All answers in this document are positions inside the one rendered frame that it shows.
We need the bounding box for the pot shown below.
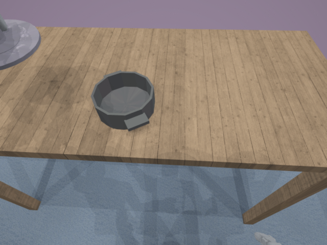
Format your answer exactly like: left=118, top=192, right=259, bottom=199
left=91, top=70, right=155, bottom=131

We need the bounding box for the table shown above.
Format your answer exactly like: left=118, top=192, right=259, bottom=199
left=0, top=27, right=327, bottom=225

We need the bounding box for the right robot hand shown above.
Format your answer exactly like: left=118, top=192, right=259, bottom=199
left=254, top=232, right=281, bottom=245

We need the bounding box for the lid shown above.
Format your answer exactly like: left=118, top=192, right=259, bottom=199
left=0, top=19, right=41, bottom=70

